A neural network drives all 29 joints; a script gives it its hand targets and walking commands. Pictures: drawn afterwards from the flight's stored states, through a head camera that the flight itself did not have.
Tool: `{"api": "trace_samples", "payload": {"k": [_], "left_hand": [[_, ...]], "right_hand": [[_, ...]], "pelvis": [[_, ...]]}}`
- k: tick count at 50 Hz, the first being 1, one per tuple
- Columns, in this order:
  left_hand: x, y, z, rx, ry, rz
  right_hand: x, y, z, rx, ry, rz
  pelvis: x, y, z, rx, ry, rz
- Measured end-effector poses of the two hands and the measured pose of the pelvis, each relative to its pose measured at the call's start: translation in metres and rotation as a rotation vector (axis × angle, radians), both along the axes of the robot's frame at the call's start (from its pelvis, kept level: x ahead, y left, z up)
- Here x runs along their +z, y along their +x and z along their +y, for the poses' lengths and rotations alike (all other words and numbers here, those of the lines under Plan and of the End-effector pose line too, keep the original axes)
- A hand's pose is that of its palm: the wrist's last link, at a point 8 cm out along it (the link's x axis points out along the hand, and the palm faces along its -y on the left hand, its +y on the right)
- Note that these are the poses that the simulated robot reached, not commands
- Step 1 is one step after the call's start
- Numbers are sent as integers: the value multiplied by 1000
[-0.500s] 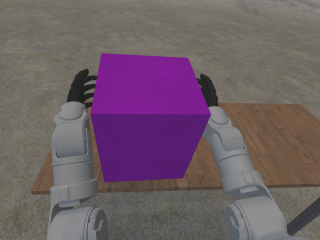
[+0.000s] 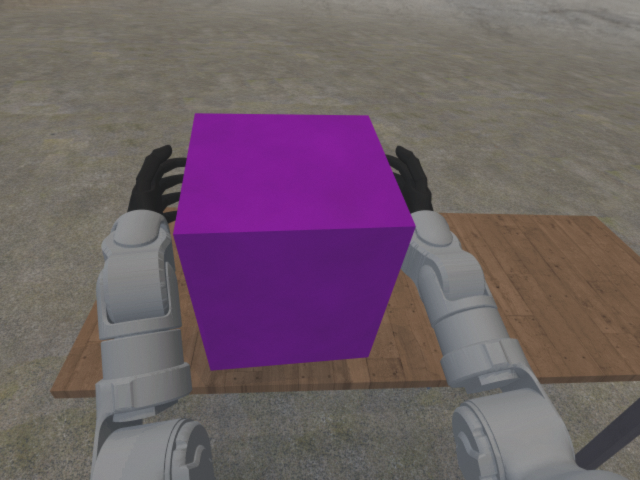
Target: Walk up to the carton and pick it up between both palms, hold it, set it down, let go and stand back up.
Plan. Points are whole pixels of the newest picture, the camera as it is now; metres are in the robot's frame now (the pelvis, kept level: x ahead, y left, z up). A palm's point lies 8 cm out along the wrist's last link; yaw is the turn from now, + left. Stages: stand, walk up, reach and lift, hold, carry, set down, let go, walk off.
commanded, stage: hold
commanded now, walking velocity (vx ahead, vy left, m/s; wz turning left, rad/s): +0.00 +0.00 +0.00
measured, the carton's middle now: (288, 244) +0.37 +0.01 +0.16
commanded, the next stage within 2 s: set down in 1.90 s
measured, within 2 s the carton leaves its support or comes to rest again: neither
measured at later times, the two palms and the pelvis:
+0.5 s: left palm (144, 211) +0.36 +0.17 +0.22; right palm (406, 211) +0.36 -0.14 +0.22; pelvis -0.01 +0.00 +0.00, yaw +0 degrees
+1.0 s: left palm (162, 220) +0.34 +0.15 +0.22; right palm (423, 224) +0.35 -0.16 +0.21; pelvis -0.01 -0.01 +0.00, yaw +0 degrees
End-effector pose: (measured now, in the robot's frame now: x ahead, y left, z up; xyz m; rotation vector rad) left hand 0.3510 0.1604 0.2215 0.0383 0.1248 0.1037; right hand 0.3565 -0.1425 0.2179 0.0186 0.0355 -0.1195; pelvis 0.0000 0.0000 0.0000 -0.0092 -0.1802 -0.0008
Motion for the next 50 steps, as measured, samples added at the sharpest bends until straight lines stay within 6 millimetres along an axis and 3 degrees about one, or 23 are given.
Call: {"api": "trace_samples", "payload": {"k": [11,22,31,37,44,50], "left_hand": [[1,-6,2,-5,-13,0],[1,0,7,6,-4,20],[5,10,3,-4,11,3],[-2,4,-1,5,12,8],[-10,-4,-8,4,23,24],[-2,-6,-14,-1,16,3]], "right_hand": [[1,-8,2,-7,1,0],[-1,0,8,2,1,16],[1,7,3,-6,-4,-3],[-3,5,-1,4,-2,2],[-16,-3,-8,3,12,17],[-13,-8,-13,-6,7,-2]], "pelvis": [[0,-7,3,-11,0,-3],[1,-12,4,-7,1,30],[1,-1,5,-7,0,28],[0,5,3,-5,0,-1],[0,-1,-2,0,-1,-8],[0,-8,-6,-7,2,4]]}}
